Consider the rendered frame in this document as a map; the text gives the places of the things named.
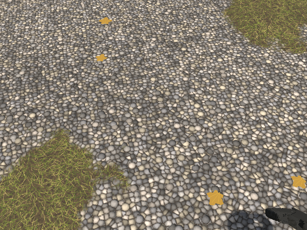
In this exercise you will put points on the robot right hand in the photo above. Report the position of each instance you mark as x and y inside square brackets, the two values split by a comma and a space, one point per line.
[293, 217]

